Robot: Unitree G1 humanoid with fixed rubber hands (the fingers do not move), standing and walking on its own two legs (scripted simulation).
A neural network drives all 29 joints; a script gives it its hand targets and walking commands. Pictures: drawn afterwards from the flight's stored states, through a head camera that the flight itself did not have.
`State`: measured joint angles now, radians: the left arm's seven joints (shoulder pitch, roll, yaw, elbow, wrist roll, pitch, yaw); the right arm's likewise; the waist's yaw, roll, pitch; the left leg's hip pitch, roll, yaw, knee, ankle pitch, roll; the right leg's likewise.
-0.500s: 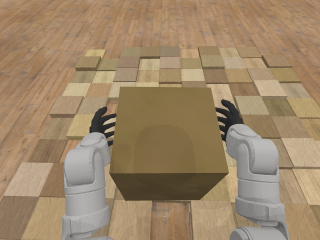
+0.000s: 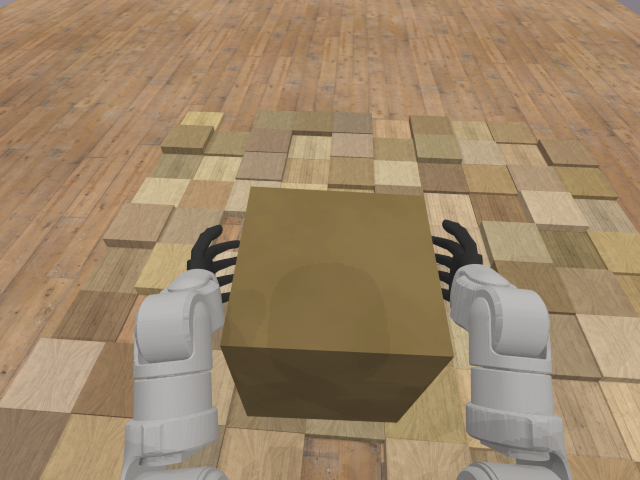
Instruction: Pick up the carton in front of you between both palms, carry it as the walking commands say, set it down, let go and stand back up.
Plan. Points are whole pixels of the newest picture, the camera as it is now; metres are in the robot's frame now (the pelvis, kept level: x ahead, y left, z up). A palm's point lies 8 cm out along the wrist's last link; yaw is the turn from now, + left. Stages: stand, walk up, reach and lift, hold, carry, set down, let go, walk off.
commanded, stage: carry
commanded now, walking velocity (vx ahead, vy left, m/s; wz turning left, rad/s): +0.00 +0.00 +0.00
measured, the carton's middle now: (329, 313) +0.34 +0.00 +0.04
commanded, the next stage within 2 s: none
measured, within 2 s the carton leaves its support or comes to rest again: neither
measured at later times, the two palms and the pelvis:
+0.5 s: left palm (194, 301) +0.30 +0.16 +0.11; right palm (466, 295) +0.31 -0.14 +0.12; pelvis -0.02 +0.00 +0.00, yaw +0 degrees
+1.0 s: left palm (195, 325) +0.27 +0.15 +0.12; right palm (482, 316) +0.28 -0.15 +0.12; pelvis -0.05 -0.01 +0.00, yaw +0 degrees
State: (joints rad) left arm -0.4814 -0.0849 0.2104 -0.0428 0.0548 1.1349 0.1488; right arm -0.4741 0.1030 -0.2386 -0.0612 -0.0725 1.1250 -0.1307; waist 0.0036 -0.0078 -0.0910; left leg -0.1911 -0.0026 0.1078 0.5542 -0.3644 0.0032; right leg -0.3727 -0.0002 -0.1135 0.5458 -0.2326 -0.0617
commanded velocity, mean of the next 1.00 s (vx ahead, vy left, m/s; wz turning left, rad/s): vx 0.00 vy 0.00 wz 0.00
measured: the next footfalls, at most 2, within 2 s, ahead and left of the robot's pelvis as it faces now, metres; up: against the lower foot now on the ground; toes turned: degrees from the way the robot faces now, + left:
none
